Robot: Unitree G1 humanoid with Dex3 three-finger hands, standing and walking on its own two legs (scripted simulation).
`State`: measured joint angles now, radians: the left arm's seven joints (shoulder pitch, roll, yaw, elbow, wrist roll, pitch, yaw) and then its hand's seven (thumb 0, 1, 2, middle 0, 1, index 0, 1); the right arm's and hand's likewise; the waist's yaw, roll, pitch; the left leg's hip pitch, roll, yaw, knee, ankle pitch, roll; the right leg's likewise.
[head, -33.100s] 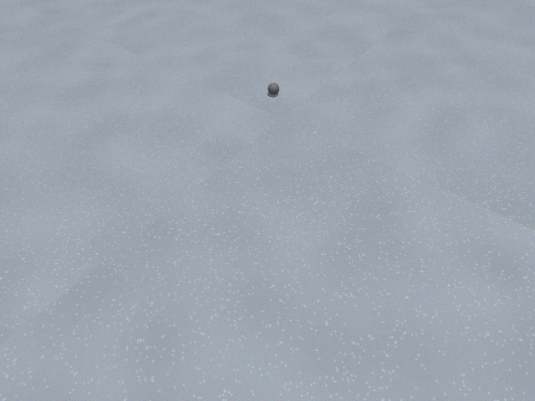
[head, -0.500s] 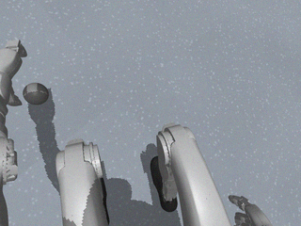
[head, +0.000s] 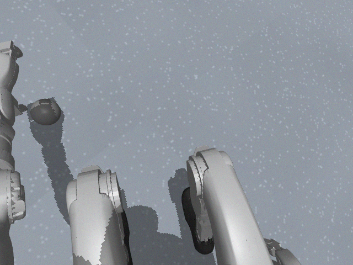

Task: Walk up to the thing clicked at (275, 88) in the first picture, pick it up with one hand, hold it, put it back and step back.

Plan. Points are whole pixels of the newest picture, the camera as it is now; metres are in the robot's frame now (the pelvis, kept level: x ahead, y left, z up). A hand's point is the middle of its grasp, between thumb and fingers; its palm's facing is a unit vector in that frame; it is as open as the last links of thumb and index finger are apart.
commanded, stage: home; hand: left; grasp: from above
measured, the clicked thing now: (46, 112) +0.50 +0.31 -0.31
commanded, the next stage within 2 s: none
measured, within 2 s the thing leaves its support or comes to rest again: neither
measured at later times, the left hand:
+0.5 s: hand out of the picture +0.29 +0.26 +0.08, palm faces -0.09 -0.82 -0.57, open 7.5 cm
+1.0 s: hand out of the picture +0.23 +0.22 +0.29, palm faces +0.23 -0.95 -0.21, open 7.4 cm
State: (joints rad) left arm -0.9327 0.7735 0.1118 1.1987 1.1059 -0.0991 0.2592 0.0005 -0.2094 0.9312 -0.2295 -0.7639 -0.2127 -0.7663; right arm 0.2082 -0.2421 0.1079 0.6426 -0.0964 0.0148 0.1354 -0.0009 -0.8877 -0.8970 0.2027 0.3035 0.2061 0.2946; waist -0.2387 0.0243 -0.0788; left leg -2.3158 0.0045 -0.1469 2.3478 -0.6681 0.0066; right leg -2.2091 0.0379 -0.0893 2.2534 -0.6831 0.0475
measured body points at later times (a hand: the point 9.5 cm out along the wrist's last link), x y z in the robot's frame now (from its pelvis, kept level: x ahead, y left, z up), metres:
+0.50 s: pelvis +0.01 +0.00 +0.19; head +0.15 +0.05 +0.61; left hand +0.29 +0.30 +0.11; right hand +0.22 -0.24 +0.09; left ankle +0.07 +0.12 -0.32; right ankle +0.10 -0.13 -0.32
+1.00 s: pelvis +0.07 +0.00 +0.35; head +0.11 +0.02 +0.80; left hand +0.21 +0.27 +0.30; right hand +0.26 -0.21 +0.27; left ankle +0.07 +0.12 -0.32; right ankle +0.10 -0.13 -0.32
